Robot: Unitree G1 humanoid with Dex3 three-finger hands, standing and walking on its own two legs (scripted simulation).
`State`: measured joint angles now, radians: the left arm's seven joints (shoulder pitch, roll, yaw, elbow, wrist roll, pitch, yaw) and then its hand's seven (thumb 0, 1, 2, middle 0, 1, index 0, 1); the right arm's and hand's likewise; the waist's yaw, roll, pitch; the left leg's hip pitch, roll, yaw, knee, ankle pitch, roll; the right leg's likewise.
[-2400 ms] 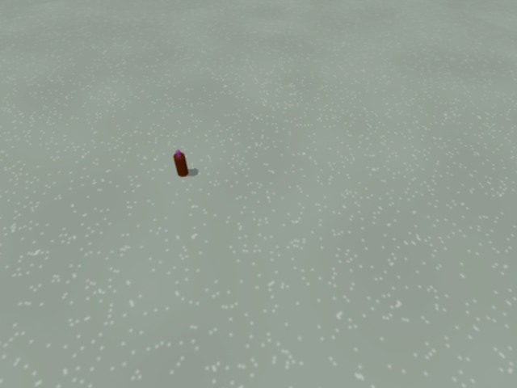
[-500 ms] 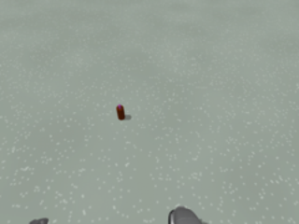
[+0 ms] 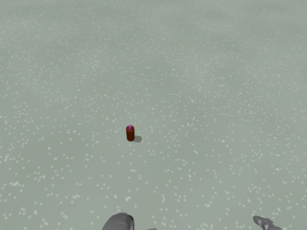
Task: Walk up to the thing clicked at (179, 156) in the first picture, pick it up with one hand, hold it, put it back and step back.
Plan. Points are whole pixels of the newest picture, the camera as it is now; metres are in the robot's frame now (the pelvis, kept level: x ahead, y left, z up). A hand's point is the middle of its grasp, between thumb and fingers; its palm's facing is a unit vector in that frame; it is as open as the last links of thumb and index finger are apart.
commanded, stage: walk up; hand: left
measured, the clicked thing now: (130, 132) +0.78 +0.18 -0.67
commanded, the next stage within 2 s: none
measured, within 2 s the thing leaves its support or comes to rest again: neither
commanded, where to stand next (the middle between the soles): +0.45 -0.03 m, yaw -2 degrees
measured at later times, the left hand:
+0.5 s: hand (85, 174) +0.27 +0.23 -0.11, palm faces -0.07 -0.90 -0.44, open 7.4 cm
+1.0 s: hand (91, 152) +0.35 +0.24 -0.15, palm faces -0.02 -0.93 -0.37, open 7.4 cm
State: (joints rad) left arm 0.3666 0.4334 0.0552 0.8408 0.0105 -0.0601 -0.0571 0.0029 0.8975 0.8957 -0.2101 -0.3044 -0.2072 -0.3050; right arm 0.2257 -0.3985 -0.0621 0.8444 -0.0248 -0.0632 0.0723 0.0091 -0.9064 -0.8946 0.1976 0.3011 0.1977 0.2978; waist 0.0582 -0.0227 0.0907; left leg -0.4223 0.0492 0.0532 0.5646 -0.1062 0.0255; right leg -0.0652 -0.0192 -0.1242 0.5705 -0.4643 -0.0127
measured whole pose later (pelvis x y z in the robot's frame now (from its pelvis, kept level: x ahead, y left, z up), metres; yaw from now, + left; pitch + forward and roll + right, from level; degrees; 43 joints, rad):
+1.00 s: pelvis +0.33 -0.04 +0.00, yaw +0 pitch -3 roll -1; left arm 0.36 0.43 0.04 0.84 0.00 -0.06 -0.01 0.00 0.90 0.90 -0.21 -0.30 -0.21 -0.30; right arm 0.23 -0.39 -0.06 0.84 -0.03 -0.03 0.07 0.01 -0.91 -0.89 0.20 0.30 0.20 0.30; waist 0.03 -0.03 0.12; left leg -0.39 0.02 0.05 0.62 -0.18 0.03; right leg -0.16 -0.08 -0.08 0.73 -0.44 -0.01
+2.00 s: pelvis +0.40 -0.03 +0.03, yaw -2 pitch -2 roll +0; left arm 0.11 0.36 0.00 1.12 0.00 -0.02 -0.01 0.00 0.90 0.90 -0.21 -0.30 -0.21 -0.30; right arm 0.13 -0.37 0.00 1.13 -0.01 -0.02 0.02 0.01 -0.91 -0.89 0.20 0.30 0.20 0.30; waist 0.00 -0.01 0.05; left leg -0.16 0.01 0.07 0.37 -0.17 0.02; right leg -0.17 -0.01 -0.03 0.36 -0.15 0.00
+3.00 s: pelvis +0.42 -0.04 +0.03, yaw -2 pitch -2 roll +0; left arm 0.07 0.34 0.01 1.15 0.01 -0.01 0.00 0.00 0.90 0.90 -0.21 -0.30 -0.20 -0.30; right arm 0.09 -0.34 -0.01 1.16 -0.01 -0.01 0.01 0.01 -0.91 -0.89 0.20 0.30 0.20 0.30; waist -0.01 0.00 0.05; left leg -0.09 0.01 0.07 0.29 -0.17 0.01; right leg -0.10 -0.01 -0.02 0.29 -0.16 0.00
